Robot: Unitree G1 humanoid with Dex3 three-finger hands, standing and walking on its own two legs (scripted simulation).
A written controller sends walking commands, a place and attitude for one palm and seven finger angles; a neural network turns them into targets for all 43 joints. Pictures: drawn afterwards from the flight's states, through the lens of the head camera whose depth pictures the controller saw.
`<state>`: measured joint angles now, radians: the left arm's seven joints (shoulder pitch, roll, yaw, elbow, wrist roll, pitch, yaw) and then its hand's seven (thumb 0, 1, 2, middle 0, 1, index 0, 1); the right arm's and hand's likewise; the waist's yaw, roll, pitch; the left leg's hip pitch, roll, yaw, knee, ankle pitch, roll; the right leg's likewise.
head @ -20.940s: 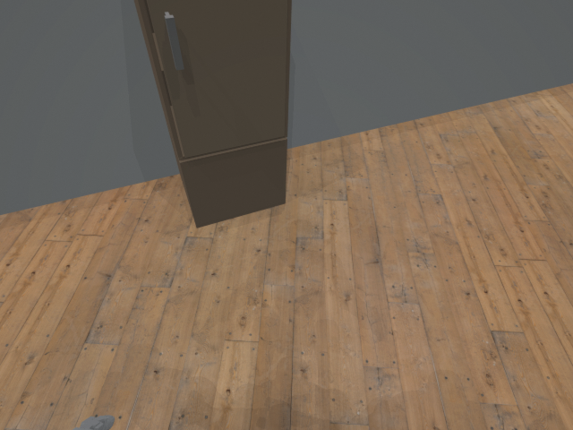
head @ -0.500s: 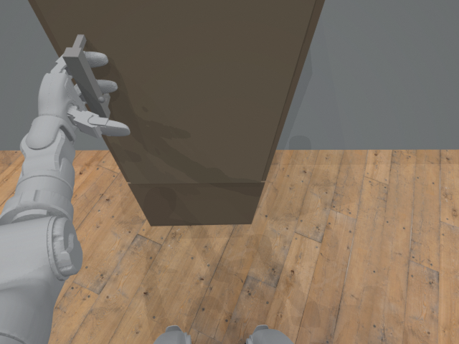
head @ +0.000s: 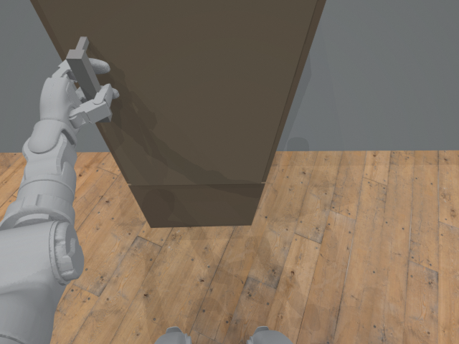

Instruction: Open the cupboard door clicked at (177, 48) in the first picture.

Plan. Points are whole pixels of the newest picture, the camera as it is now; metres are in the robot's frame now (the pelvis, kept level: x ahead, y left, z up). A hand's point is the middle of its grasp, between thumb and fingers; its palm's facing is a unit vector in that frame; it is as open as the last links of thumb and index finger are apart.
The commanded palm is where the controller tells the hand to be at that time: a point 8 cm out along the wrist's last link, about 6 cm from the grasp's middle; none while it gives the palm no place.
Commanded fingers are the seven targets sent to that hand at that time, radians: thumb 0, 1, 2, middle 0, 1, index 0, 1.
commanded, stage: close the thumb around the handle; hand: left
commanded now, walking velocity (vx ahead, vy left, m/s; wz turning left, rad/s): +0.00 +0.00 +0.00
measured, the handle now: (94, 82) +0.55 +0.20 +0.12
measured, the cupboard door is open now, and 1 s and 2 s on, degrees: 0 33 39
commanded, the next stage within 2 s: pull the door open along its arc in 0.10 s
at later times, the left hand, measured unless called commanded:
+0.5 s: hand (102, 111) +0.48 +0.18 +0.12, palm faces -0.03 -1.00 -0.01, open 5.8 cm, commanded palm +0.43 +0.23 +0.11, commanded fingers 0.00 0.90 0.90 -0.40 -1.35 -0.40 -1.35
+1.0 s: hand (141, 206) +0.30 +0.10 +0.12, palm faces +0.16 -0.98 +0.08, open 6.3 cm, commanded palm +0.24 +0.19 +0.11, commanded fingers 0.00 0.90 0.90 -0.40 -1.35 -0.40 -1.35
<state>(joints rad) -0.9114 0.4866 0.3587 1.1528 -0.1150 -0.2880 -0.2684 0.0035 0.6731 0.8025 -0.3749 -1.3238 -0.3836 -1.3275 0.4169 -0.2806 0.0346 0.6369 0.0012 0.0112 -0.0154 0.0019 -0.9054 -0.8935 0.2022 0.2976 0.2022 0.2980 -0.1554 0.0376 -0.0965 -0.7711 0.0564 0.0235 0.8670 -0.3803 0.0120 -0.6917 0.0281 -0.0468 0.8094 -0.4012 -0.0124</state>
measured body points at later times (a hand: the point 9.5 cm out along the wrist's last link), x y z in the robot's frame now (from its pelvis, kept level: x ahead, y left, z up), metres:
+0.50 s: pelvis +0.01 +0.00 +0.00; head +0.08 +0.00 +0.45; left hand +0.48 +0.23 +0.12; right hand +0.02 -0.27 -0.11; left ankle +0.02 +0.11 -0.70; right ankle -0.01 -0.12 -0.70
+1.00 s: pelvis +0.02 -0.02 +0.02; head +0.03 -0.04 +0.47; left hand +0.29 +0.15 +0.12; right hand +0.22 -0.23 -0.05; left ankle +0.02 +0.11 -0.70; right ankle -0.01 -0.12 -0.70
